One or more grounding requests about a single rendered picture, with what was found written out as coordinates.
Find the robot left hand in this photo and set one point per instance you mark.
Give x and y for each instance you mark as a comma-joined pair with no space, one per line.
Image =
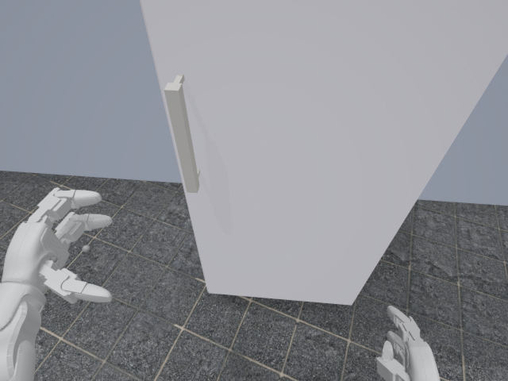
34,242

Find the fridge door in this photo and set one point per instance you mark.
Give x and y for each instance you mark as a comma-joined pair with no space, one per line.
316,125

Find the handle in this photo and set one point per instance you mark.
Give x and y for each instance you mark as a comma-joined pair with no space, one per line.
181,129

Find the robot left forearm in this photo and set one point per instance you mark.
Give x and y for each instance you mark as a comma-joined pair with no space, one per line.
20,320

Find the robot right hand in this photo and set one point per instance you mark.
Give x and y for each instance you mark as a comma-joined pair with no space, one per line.
415,356

